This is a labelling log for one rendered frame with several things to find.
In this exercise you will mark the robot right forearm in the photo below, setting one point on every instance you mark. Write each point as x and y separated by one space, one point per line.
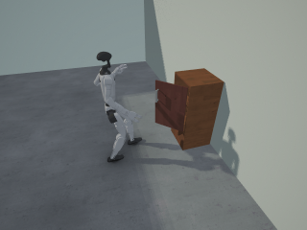
116 106

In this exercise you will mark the robot left upper arm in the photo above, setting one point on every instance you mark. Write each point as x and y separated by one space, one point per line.
97 81

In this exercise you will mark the robot right hand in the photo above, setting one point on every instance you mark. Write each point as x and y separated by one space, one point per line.
132 115

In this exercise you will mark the cupboard door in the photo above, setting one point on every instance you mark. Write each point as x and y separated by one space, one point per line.
171 105

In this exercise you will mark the robot torso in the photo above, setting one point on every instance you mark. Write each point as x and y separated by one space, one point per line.
112 95

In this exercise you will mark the robot right thigh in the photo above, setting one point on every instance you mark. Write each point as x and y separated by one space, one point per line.
115 118

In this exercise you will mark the robot right upper arm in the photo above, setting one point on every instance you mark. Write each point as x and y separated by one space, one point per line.
108 81

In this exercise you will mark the handle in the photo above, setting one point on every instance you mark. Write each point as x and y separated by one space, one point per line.
156 95

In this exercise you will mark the robot left hand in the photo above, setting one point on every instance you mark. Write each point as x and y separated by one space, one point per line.
120 69

